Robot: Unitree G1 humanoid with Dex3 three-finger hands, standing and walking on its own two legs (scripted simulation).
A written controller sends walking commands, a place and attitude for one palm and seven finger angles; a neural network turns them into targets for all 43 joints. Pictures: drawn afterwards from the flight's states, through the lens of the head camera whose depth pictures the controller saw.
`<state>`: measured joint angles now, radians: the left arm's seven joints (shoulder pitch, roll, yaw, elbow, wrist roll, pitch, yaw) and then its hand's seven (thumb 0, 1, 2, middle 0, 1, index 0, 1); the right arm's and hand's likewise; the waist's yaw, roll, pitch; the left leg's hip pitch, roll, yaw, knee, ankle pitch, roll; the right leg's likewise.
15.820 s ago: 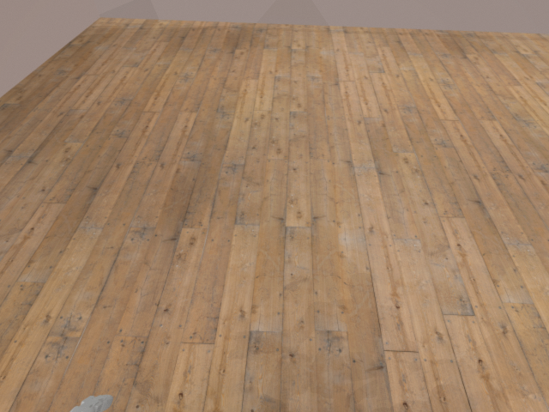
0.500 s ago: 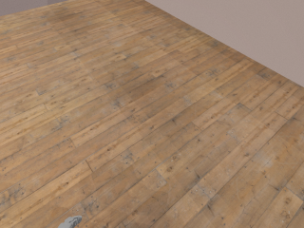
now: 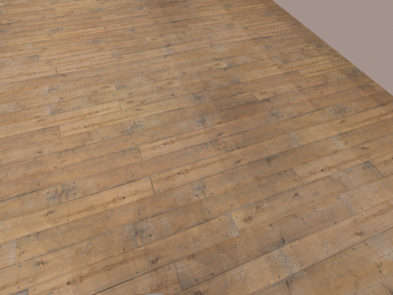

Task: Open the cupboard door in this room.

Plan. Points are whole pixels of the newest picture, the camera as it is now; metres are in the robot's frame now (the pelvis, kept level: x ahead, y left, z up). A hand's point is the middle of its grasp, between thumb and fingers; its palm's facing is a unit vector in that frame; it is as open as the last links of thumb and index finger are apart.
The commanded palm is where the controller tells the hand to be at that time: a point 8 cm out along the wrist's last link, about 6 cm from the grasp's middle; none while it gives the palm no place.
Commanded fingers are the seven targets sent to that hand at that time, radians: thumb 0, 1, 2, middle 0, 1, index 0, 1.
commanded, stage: turn or walk to find it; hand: left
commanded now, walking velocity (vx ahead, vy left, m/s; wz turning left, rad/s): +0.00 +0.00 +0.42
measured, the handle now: out of the picture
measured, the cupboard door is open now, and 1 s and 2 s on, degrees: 0 0 0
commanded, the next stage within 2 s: none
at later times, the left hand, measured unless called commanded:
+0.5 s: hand out of the picture +0.06 +0.23 -0.15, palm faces +0.19 -0.95 -0.25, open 7.4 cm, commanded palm none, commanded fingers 0.00 0.90 0.90 -0.20 -0.30 -0.20 -0.30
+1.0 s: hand out of the picture -0.12 +0.23 -0.19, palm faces +0.45 -0.86 -0.23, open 7.4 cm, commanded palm none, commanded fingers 0.00 0.90 0.90 -0.20 -0.30 -0.20 -0.30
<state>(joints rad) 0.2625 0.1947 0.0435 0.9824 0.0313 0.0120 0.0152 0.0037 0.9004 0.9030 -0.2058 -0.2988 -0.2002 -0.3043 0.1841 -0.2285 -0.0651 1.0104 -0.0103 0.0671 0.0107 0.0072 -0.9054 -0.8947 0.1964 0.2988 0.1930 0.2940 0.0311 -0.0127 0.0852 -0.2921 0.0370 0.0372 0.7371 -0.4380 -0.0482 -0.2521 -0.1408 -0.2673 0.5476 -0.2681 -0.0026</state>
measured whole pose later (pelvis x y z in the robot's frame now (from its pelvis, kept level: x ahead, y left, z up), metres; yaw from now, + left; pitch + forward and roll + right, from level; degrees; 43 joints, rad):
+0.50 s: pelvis -0.02 +0.01 +0.00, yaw +10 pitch +0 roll +0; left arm 0.12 0.21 0.04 0.92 0.01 0.03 0.01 0.00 0.91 0.90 -0.20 -0.30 -0.19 -0.30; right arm 0.20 -0.20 -0.06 0.97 -0.02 0.04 0.00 0.00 -0.90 -0.89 0.20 0.30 0.20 0.30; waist -0.02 0.02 0.07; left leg -0.26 -0.06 -0.08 0.50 -0.24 0.03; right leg -0.30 -0.04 -0.05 0.65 -0.36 0.07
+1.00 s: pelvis -0.06 +0.03 -0.01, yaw +24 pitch +0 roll +0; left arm 0.25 0.25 0.06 0.98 0.02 0.05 0.02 0.00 0.90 0.90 -0.20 -0.30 -0.20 -0.30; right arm 0.15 -0.21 -0.06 0.97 -0.02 0.03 0.01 0.01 -0.90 -0.89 0.20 0.30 0.19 0.29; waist 0.03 -0.06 0.10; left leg -0.27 0.01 0.06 0.62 -0.35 0.03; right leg -0.33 -0.17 -0.17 0.78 -0.48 0.06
